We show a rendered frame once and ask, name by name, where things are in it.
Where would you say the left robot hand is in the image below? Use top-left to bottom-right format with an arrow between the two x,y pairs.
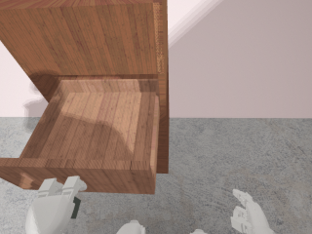
25,175 -> 88,234

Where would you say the right robot hand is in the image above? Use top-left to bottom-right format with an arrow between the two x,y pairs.
230,189 -> 270,234

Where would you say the drawer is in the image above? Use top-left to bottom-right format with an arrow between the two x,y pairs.
0,79 -> 160,195

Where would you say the handle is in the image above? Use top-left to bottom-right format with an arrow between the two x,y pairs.
71,196 -> 81,219

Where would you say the left robot thigh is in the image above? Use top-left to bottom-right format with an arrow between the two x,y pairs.
116,222 -> 146,234

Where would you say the cabinet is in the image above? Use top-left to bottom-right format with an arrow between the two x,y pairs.
0,0 -> 170,174

